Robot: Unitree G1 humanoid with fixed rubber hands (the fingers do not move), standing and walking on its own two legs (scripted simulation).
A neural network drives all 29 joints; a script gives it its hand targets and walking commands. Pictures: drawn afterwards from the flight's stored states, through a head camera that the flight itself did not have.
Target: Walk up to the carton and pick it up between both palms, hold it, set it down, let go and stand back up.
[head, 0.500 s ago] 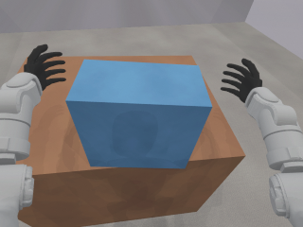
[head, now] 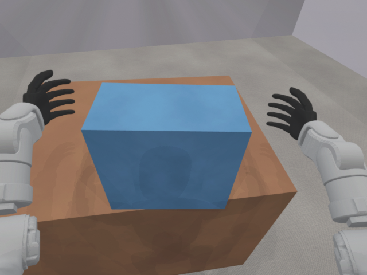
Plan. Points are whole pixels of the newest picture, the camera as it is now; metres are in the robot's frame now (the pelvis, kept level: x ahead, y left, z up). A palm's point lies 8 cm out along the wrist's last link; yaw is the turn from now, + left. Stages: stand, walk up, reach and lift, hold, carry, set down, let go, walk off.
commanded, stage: set down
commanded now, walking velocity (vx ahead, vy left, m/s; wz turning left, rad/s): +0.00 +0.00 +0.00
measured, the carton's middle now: (169, 151) +0.40 +0.03 +0.06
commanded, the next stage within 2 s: let go in 1.34 s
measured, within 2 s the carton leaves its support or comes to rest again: neither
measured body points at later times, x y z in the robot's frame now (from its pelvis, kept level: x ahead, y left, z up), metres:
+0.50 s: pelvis +0.00 +0.00 +0.00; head +0.00 +0.01 +0.45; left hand +0.37 +0.28 +0.18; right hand +0.34 -0.25 +0.14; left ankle +0.02 +0.12 -0.75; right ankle +0.01 -0.12 -0.75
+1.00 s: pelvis +0.01 +0.00 +0.00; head +0.01 +0.02 +0.45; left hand +0.30 +0.28 +0.09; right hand +0.28 -0.24 +0.10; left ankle +0.02 +0.12 -0.75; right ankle +0.01 -0.12 -0.75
